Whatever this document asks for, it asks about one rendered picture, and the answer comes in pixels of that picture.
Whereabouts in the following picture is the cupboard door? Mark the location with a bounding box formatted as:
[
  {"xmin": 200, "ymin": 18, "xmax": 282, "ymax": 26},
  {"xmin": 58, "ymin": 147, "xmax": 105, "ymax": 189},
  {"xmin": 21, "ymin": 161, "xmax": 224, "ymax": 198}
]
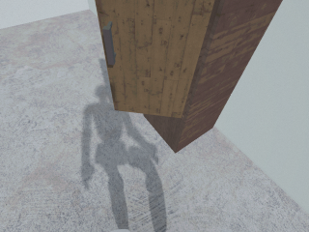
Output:
[{"xmin": 95, "ymin": 0, "xmax": 215, "ymax": 118}]

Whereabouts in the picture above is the handle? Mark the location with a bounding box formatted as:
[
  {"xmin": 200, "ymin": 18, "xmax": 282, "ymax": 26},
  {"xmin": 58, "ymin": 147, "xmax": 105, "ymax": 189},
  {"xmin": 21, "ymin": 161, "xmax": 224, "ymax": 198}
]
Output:
[{"xmin": 102, "ymin": 21, "xmax": 117, "ymax": 65}]

